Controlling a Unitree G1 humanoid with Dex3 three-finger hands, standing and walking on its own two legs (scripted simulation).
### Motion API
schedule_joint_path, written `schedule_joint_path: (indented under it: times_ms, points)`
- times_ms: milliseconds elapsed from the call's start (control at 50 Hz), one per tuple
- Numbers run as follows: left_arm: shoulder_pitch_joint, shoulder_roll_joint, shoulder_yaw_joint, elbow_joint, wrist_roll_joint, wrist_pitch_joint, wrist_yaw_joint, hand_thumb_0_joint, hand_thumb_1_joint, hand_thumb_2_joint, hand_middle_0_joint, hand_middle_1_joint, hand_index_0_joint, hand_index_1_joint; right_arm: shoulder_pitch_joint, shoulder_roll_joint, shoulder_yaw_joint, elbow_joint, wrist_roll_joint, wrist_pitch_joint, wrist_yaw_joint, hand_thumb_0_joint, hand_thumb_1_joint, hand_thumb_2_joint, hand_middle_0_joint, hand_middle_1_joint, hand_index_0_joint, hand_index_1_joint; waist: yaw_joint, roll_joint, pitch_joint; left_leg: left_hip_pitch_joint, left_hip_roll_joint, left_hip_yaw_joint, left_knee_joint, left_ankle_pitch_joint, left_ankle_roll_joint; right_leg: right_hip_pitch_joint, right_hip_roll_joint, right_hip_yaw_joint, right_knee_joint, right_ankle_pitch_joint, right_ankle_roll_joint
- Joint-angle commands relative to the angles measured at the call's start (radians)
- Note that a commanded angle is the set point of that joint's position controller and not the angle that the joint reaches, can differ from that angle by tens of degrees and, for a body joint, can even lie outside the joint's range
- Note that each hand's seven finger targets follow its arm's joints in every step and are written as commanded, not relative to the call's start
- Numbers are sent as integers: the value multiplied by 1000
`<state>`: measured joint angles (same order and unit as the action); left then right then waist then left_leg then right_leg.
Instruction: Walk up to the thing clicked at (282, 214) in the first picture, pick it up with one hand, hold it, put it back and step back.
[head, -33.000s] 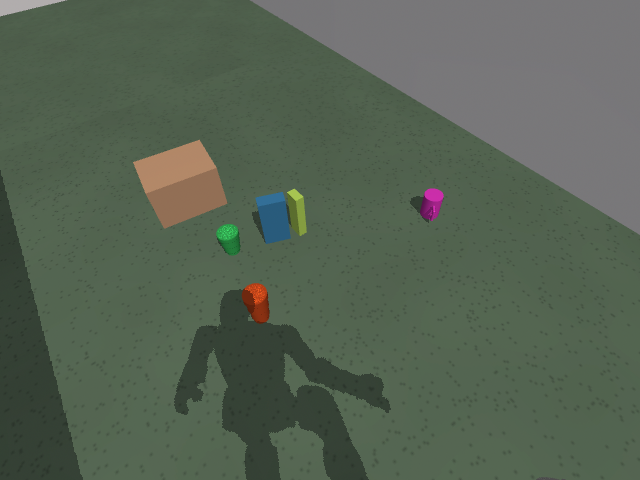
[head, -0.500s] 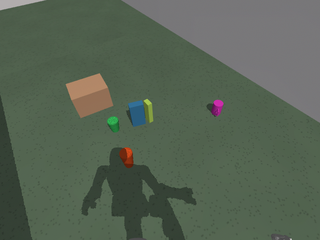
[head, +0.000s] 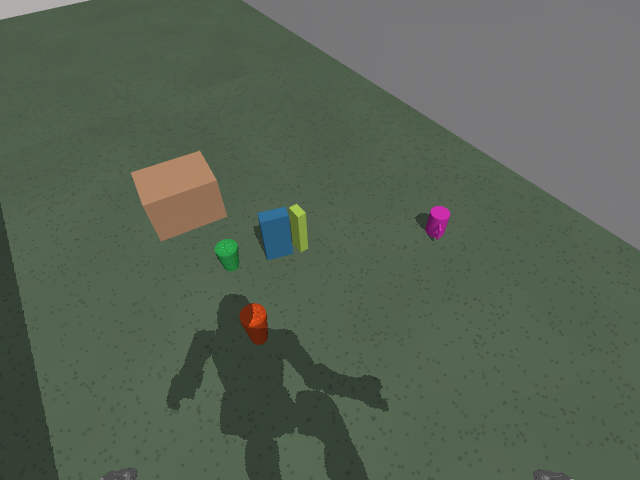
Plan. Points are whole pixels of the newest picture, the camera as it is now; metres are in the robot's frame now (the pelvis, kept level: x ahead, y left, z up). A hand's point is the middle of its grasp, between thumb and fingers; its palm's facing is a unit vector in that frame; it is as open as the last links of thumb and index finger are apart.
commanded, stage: step back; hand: left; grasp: from the side
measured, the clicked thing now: (276, 234) +1.04 +0.21 -0.66
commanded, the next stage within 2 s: stand in 0.12 s
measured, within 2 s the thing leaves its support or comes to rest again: neither
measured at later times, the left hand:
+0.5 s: hand out of the picture +0.09 +0.23 -0.14, palm faces -0.01 -0.94 -0.33, open 7.4 cm
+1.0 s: hand out of the picture +0.05 +0.24 -0.14, palm faces -0.01 -0.94 -0.34, open 7.4 cm
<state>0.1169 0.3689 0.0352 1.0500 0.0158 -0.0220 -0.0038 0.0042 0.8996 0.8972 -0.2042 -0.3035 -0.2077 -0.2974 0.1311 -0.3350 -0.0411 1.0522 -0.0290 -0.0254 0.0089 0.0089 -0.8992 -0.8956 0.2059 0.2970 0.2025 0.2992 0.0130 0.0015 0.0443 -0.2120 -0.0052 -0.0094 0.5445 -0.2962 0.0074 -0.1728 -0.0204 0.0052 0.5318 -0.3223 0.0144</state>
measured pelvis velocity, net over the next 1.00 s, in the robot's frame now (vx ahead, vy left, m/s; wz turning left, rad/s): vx -0.02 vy -0.02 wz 0.01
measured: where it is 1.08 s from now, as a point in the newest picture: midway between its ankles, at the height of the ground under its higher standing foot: outside the picture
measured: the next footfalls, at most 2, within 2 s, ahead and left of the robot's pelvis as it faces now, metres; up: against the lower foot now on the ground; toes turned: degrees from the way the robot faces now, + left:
none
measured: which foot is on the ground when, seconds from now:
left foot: down 0.00-1.00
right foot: down 0.00-1.00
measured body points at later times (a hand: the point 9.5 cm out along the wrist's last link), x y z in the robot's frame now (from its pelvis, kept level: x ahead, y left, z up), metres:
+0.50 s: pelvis -0.01 -0.02 +0.01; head +0.01 -0.02 +0.46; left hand +0.09 +0.28 -0.12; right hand +0.10 -0.31 -0.12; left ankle +0.00 +0.12 -0.73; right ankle -0.02 -0.13 -0.73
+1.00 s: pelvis -0.02 -0.02 +0.02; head -0.01 -0.02 +0.46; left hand +0.05 +0.29 -0.12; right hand +0.05 -0.32 -0.12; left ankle +0.00 +0.12 -0.73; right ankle -0.02 -0.13 -0.73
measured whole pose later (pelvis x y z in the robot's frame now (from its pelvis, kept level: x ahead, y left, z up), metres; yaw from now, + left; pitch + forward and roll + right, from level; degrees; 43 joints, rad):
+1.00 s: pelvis -0.02 -0.02 +0.02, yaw +0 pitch -2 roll +0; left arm 0.11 0.35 0.01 1.15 0.01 -0.01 -0.01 0.00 0.90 0.90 -0.20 -0.30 -0.21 -0.30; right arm 0.12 -0.35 0.00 1.14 -0.02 -0.02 0.01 0.01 -0.90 -0.90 0.20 0.30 0.20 0.30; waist 0.00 0.02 0.06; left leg -0.14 0.02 -0.02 0.31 -0.14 -0.02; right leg -0.10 0.00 -0.01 0.31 -0.17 0.00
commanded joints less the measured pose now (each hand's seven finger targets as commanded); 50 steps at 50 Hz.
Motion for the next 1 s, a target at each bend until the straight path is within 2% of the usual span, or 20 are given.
schedule_joint_path:
  times_ms: [0, 20, 40, 80, 100, 120, 160, 200, 260, 320, 400, 460, 500, 580, 620, 680, 760, 820, 940, 980]
  points:
    - [-36, 210, 44, -49, -4, -29, 17, 0, 900, 900, -200, -300, -200, -300, -57, -219, -43, -57, 12, -23, -16, 0, -900, -900, 200, 300, 200, 300, 10, -1, -95, 12, 121, -100, -73, 399, 58, 85, -75, 62, -57, 319, -68]
    - [-38, 216, 45, -51, -5, -29, 18, 0, 900, 900, -200, -300, -200, -300, -54, -218, -43, -55, 13, -21, -19, 0, -900, -900, 200, 300, 200, 300, 7, -4, -103, 7, 105, -76, -53, 433, 46, 108, -88, 72, -56, 372, -70]
    - [-39, 226, 50, -50, -4, -27, 19, 0, 900, 900, -200, -300, -200, -300, -54, -220, -46, -54, 12, -20, -21, 0, -900, -900, 200, 300, 200, 300, 5, -2, -99, 3, 93, -59, -36, 422, 41, 106, -92, 71, -42, 389, -78]
    - [-47, 232, 51, -52, -3, -23, 21, 0, 900, 900, -200, -300, -200, -300, -61, -216, -48, -53, 11, -15, -20, 0, -900, -900, 200, 300, 200, 300, 2, -21, -102, 2, 87, -54, -26, 353, 44, 94, -106, 83, -46, 356, -85]
    - [-75, 187, 27, -36, -18, -16, 19, 0, 900, 900, -200, -300, -200, -300, -68, -211, -25, -48, 22, -15, -21, 0, -900, -900, 200, 300, 200, 300, -12, -9, -67, 46, 122, -116, -127, 468, 41, 52, -101, 89, -73, 441, -55]
    - [-70, 181, 25, -40, -20, -14, 21, 0, 900, 900, -200, -300, -200, -300, -76, -221, -29, -46, 23, -17, -20, 0, -900, -900, 200, 300, 200, 300, -6, -11, -96, 99, 131, -112, -116, 521, 38, 65, -98, 76, -95, 468, -43]
    - [-79, 188, 20, -32, -17, -12, 23, 0, 900, 900, -200, -300, -200, -300, -86, -228, -25, -35, 24, -15, -21, 0, -900, -900, 200, 300, 200, 300, -9, -9, -100, 118, 131, -110, -127, 529, 32, 89, -93, 70, -124, 459, -33]
    - [-95, 194, 20, -25, -15, -10, 22, 0, 900, 900, -200, -300, -200, -300, -91, -217, -20, -29, 24, -12, -22, 0, -900, -900, 200, 300, 200, 300, -17, -5, -130, 146, 130, -94, -145, 529, 21, 116, -100, 72, -136, 478, -37]
    - [-94, 188, 16, -12, -14, -13, 20, 0, 900, 900, -200, -300, -200, -300, -106, -218, -14, -20, 25, -13, -22, 0, -900, -900, 200, 300, 200, 300, -12, 2, -150, 166, 132, -89, -166, 536, 14, 143, -101, 69, -167, 490, -32]
    - [-102, 193, 15, 2, -12, -15, 19, 0, 900, 900, -200, -300, -200, -300, -127, -212, -10, -14, 27, -10, -20, 0, -900, -900, 200, 300, 200, 300, -12, 0, -133, 171, 130, -82, -194, 441, 10, 135, -109, 76, -209, 441, -30]
    - [-108, 195, 15, 16, -9, -14, 15, 0, 900, 900, -200, -300, -200, -300, -131, -216, -5, -2, 25, -6, -17, 0, -900, -900, 200, 300, 200, 300, -15, -2, -87, 134, 125, -83, -239, 299, 6, 112, -105, 85, -252, 318, -29]
    - [-100, 192, 13, 25, -11, -16, 12, 0, 900, 900, -200, -300, -200, -300, -136, -216, -3, 7, 24, -10, -14, 0, -900, -900, 200, 300, 200, 300, -9, 1, -88, 151, 130, -90, -254, 285, 2, 97, -105, 86, -262, 289, -33]
    - [-108, 194, 13, 28, -9, -17, 11, 0, 900, 900, -200, -300, -200, -300, -117, -213, 0, 13, 22, -10, -13, 0, -900, -900, 200, 300, 200, 300, -16, -2, -64, 114, 127, -91, -267, 233, -1, 95, -103, 91, -274, 240, -30]
    - [-97, 190, 12, 31, -9, -18, 9, 0, 900, 900, -200, -300, -200, -300, -119, -216, -1, 17, 21, -12, -13, 0, -900, -900, 200, 300, 200, 300, -12, -5, -83, 132, 134, -91, -260, 253, 4, 99, -108, 93, -276, 267, -32]
    - [-96, 195, 12, 35, -9, -18, 8, 0, 900, 900, -200, -300, -200, -300, -103, -216, 1, 22, 21, -11, -12, 0, -900, -900, 200, 300, 200, 300, -18, -9, -63, 114, 129, -91, -271, 217, 3, 85, -105, 97, -286, 235, -31]
    - [-93, 199, 14, 32, -8, -18, 9, 0, 900, 900, -200, -300, -200, -300, -97, -217, 2, 21, 19, -12, -12, 0, -900, -900, 200, 300, 200, 300, -15, -10, -69, 113, 134, -95, -272, 223, 6, 90, -106, 93, -281, 234, -30]
    - [-77, 195, 12, 38, -8, -16, 6, 0, 900, 900, -200, -300, -200, -300, -78, -217, 5, 26, 17, -9, -10, 0, -900, -900, 200, 300, 200, 300, -15, -14, -37, 89, 126, -99, -282, 143, 4, 47, -100, 96, -303, 135, -28]
    - [-78, 195, 10, 36, -6, -14, 6, 0, 900, 900, -200, -300, -200, -300, -75, -225, 3, 28, 18, -9, -9, 0, -900, -900, 200, 300, 200, 300, -14, -1, -37, 82, 127, -105, -281, 134, 4, 46, -101, 97, -303, 112, -31]
    - [-63, 201, 10, 34, -10, -15, 4, 0, 900, 900, -200, -300, -200, -300, -51, -218, 7, 35, 18, -11, -9, 0, -900, -900, 200, 300, 200, 300, -14, -10, -47, 77, 127, -107, -281, 162, 4, 58, -103, 97, -292, 151, -32]
    - [-56, 202, 11, 34, -9, -16, 5, 0, 900, 900, -200, -300, -200, -300, -55, -225, 6, 30, 17, -12, -11, 0, -900, -900, 200, 300, 200, 300, -13, -1, -68, 89, 133, -106, -272, 204, 9, 77, -107, 96, -279, 203, -33]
